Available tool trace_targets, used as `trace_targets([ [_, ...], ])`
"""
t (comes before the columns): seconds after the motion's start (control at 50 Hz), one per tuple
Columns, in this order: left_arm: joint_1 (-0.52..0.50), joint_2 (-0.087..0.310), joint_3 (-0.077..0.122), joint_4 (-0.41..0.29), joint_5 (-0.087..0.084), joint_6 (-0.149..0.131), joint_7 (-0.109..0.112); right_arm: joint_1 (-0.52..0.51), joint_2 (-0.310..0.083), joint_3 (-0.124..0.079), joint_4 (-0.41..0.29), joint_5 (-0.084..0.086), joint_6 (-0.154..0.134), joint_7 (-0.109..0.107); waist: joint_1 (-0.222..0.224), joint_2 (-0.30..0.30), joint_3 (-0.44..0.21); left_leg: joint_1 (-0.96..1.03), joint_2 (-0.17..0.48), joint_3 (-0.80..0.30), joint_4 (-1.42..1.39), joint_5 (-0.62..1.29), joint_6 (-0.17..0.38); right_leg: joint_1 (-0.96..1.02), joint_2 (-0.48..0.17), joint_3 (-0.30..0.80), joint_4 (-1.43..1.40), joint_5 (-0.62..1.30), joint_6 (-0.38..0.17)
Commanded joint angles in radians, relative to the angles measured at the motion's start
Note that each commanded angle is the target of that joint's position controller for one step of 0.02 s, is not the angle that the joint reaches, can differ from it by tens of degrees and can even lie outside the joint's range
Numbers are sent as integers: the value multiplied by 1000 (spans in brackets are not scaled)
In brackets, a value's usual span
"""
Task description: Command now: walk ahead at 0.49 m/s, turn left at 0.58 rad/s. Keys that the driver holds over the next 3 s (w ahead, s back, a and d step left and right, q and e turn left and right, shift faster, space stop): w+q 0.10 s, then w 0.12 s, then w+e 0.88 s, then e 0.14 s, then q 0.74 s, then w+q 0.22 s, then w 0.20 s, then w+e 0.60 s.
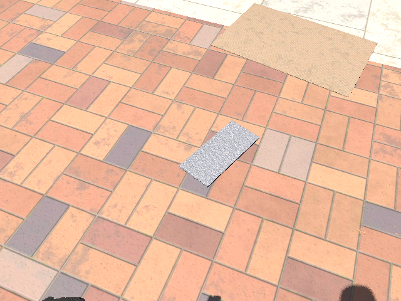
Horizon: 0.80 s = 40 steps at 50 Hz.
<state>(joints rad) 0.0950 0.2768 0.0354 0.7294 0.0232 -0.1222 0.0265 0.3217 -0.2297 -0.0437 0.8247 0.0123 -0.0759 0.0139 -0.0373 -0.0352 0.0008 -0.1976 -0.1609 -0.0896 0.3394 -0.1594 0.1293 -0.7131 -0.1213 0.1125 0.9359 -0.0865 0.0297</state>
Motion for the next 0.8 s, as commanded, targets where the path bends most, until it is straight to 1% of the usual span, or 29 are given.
trace_targets([
  [0.02,-62,31,5,-76,-6,0,5,12,-161,-41,-72,12,-8,-21,-9,93,10,-117,206,-194,-110,113,118,120,72,-58,-236,160,17],
  [0.08,-144,48,7,-112,-22,-10,-9,53,-168,-44,-69,17,0,-24,-45,116,-4,-28,231,-261,-66,59,101,138,105,-47,-365,167,17],
  [0.12,-163,68,12,-127,-25,-23,-24,73,-159,-41,-65,18,7,-28,-49,121,-12,60,262,-312,-7,64,98,135,112,-32,-424,136,0],
  [0.16,-148,84,18,-127,-23,-36,-38,75,-156,-39,-62,11,14,-33,-38,142,-20,112,293,-346,42,116,91,185,118,-40,-457,75,-29],
  [0.18,-113,91,23,-121,-22,-41,-39,68,-157,-38,-62,7,18,-33,-19,162,-27,122,296,-354,68,170,84,241,123,-53,-475,40,-50],
  [0.2,-30,105,34,-100,-18,-45,-36,51,-147,-33,-67,4,20,-31,27,170,-58,119,264,-338,133,281,66,360,137,-77,-523,34,-81],
  [0.22,106,142,48,-76,-8,-48,-30,26,-116,-20,-81,-5,16,-25,92,148,-159,58,218,-286,308,337,35,578,61,-16,-502,54,-140],
  [0.24,281,221,69,-52,7,-43,-23,86,-74,-3,-95,-6,5,-20,120,-21,-317,-207,108,-160,623,161,-35,951,-124,257,-478,47,-274],
  [0.26,369,224,82,4,-13,-28,-36,198,-66,5,-77,13,-8,-17,100,-282,-362,-468,35,-98,862,-394,-81,1107,-271,625,-589,-166,-386],
  [0.28,340,137,59,-7,-37,-24,-38,130,-150,-9,-79,25,-15,-13,109,-176,-223,-596,106,-127,959,-374,-72,1028,-255,650,-636,-367,-352],
  [0.3,264,100,47,-21,-41,-13,-36,12,-174,-13,-102,17,-19,-11,107,-67,-86,-625,155,-74,967,-273,-75,888,-208,517,-661,-340,-313],
  [0.32,214,96,40,-35,-35,-4,-40,-56,-160,-11,-122,-4,-25,-11,90,4,-15,-609,185,-35,920,-202,-77,763,-163,424,-690,-227,-300],
  [0.34,194,87,35,-40,-29,1,-45,-81,-147,-14,-131,-20,-31,-11,69,26,18,-574,212,-24,855,-160,-81,680,-122,366,-712,-109,-291],
  [0.36,186,79,31,-42,-23,3,-49,-72,-129,-13,-136,-24,-34,-11,45,6,11,-523,226,-15,804,-143,-88,630,-87,320,-728,-27,-284],
  [0.4,196,79,32,-36,-31,4,-51,-56,-93,-5,-139,-26,-33,-12,28,-39,-15,-464,224,21,690,-135,-112,580,-43,239,-738,99,-288],
  [0.44,214,114,43,-28,-40,9,-40,-120,-71,6,-163,-30,-35,-16,41,-53,-13,-418,209,47,533,-78,-137,526,-22,181,-746,152,-289],
  [0.48,241,138,51,-20,-44,19,-30,-202,-56,16,-180,-25,-39,-13,64,-56,-10,-342,186,54,375,47,-149,476,1,146,-740,136,-268],
  [0.52,286,149,54,-10,-48,29,-24,-263,-69,15,-192,-14,-44,-7,88,-69,-11,-280,160,50,283,147,-160,460,-1,156,-726,95,-256],
  [0.58,324,149,54,-5,-56,43,-19,-321,-107,1,-217,-3,-51,-1,93,-75,-9,-224,145,22,192,149,-152,493,-24,228,-682,2,-235],
  [0.62,313,154,57,-10,-57,53,-14,-307,-134,-14,-220,0,-58,-1,66,-87,-13,-151,144,17,138,108,-132,509,-33,278,-635,-45,-212],
  [0.64,303,141,54,-15,-56,58,-12,-261,-146,-23,-208,-1,-60,-4,37,-85,-26,-76,149,22,102,93,-115,500,-13,282,-590,-53,-193],
  [0.66,289,113,46,-24,-51,59,-12,-180,-167,-36,-192,-7,-62,-11,-6,-79,-64,54,184,11,76,71,-89,457,30,260,-496,-40,-164],
  [0.68,264,51,25,-47,-38,55,-15,-21,-225,-54,-173,-22,-62,-22,-80,20,-178,281,351,-136,75,19,-26,333,94,174,-227,-132,-122],
  [0.7,380,-20,1,-81,-54,41,-15,66,-310,-76,-153,-29,-43,-24,-41,318,-293,549,577,-505,24,-96,125,28,202,34,60,-466,-77],
  [0.72,393,72,19,-69,-73,39,-12,77,-246,-69,-140,-15,-38,-18,-45,309,-251,517,608,-660,-29,-297,157,-120,134,35,244,-491,-62],
  [0.74,313,128,36,-67,-69,47,-12,43,-178,-51,-147,-9,-38,-18,-58,197,-133,411,562,-530,-43,-291,118,-151,97,44,312,-399,-57],
  [0.76,272,123,39,-69,-58,55,-12,-15,-149,-40,-151,-12,-37,-15,-35,132,-71,302,509,-397,-63,-186,86,-120,70,24,310,-322,-49],
  [0.78,248,109,41,-74,-50,60,-15,-64,-123,-32,-150,-16,-35,-11,-11,127,-24,216,464,-303,-91,-97,72,-98,48,18,279,-268,-42],
  [0.8,238,94,43,-81,-49,68,-21,-90,-110,-28,-145,-23,-35,-10,12,148,4,147,433,-224,-120,-33,59,-63,25,12,258,-235,-39],
])
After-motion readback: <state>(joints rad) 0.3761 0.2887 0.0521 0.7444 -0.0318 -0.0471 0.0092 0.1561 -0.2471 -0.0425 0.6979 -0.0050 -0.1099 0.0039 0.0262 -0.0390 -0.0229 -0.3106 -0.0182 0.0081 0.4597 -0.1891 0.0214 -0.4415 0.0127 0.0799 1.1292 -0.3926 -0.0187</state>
